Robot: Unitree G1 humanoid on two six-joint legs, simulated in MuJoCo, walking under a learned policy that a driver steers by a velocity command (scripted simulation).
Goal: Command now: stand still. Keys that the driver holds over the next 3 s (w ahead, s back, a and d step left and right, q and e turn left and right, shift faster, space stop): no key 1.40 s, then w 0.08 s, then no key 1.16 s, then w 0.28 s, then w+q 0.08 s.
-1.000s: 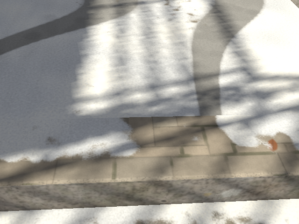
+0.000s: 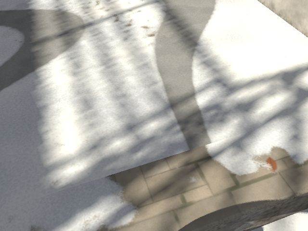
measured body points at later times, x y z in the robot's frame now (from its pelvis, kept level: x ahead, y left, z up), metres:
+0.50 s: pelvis -0.01 +0.05 +0.08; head +0.00 +0.05 +0.53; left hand +0.08 +0.28 -0.06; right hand +0.08 -0.17 -0.07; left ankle +0.05 +0.12 -0.57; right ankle -0.08 -0.08 -0.51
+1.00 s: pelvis -0.03 -0.06 +0.00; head -0.04 -0.08 +0.45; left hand +0.01 +0.19 -0.12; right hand +0.11 -0.27 -0.13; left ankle +0.03 +0.12 -0.55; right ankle -0.05 -0.16 -0.74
